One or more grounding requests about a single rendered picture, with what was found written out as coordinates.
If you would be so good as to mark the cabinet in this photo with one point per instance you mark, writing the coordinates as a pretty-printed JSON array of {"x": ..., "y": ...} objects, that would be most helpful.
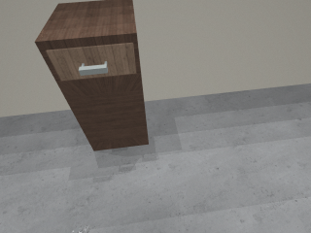
[{"x": 110, "y": 110}]

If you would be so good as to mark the handle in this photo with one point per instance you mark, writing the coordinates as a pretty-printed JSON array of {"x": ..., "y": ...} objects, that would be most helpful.
[{"x": 93, "y": 69}]

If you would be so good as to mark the drawer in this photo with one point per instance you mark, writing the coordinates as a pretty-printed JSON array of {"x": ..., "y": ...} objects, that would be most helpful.
[{"x": 120, "y": 60}]

